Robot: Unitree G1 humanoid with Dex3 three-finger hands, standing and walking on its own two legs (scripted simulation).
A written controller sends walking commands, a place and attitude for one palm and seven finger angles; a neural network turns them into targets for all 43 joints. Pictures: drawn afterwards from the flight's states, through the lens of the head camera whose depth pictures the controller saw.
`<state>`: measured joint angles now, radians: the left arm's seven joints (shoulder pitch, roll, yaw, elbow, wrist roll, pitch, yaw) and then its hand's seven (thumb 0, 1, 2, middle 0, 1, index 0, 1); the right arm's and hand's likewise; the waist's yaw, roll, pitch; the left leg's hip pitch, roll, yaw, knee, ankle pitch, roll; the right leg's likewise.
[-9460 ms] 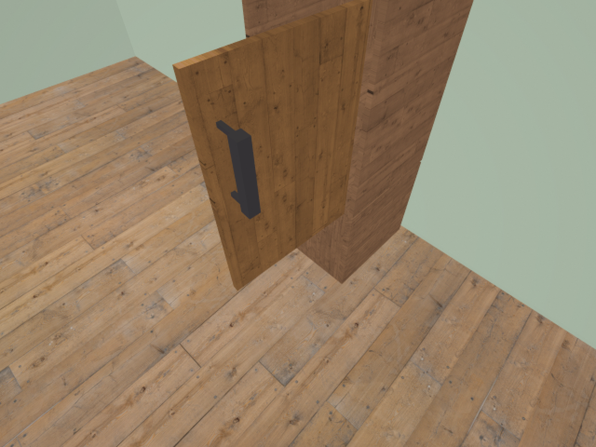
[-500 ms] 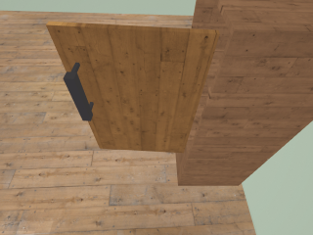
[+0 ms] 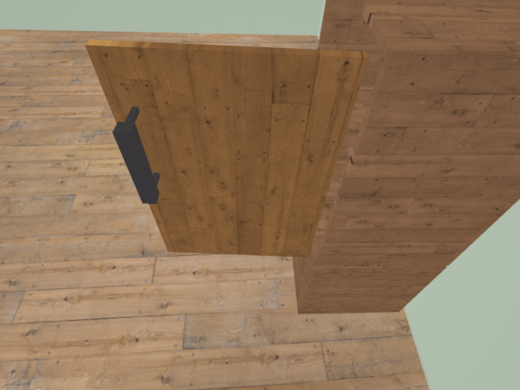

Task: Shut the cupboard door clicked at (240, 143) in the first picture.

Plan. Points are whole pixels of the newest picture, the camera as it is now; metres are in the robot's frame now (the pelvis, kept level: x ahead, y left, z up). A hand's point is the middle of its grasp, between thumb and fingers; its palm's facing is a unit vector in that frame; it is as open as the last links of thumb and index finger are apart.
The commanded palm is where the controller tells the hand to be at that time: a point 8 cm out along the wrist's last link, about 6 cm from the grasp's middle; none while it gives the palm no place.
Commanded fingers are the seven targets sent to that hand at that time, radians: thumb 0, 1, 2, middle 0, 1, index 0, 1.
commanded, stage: come to a stop and stand still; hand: left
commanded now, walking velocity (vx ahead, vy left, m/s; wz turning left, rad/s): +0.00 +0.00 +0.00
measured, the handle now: (142, 157) +0.47 +0.24 +0.07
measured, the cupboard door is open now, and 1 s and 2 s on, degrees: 87 87 87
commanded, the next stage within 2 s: look again from close up in 0.38 s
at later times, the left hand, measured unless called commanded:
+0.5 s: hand out of the picture -0.01 +0.21 -0.16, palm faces -0.02 -0.97 -0.23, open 7.4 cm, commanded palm none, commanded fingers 0.00 0.90 0.90 -0.20 -0.30 -0.20 -0.30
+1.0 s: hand out of the picture +0.04 +0.17 -0.16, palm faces -0.02 -0.98 -0.22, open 7.3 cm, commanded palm none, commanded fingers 0.00 0.90 0.90 -0.20 -0.30 -0.20 -0.30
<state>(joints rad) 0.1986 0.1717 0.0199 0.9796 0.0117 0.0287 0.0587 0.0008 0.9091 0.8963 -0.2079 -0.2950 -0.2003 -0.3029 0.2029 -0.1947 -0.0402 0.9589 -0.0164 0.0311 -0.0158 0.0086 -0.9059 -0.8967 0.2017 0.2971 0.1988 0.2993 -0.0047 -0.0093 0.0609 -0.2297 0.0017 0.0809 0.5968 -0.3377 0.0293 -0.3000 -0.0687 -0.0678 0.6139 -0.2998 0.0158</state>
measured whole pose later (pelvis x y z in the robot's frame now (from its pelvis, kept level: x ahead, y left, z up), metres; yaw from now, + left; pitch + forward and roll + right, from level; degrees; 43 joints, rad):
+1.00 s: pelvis +0.02 -0.01 +0.01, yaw -2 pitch -1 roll +0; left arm 0.26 0.16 -0.01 1.10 0.01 -0.01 0.04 0.00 0.93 0.90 -0.20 -0.29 -0.20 -0.30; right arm 0.27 -0.15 0.02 1.13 -0.01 -0.02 -0.02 0.01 -0.91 -0.90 0.20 0.30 0.20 0.30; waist -0.01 0.01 0.04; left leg -0.10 0.00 0.11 0.41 -0.29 0.02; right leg -0.20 -0.04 -0.02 0.45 -0.23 0.02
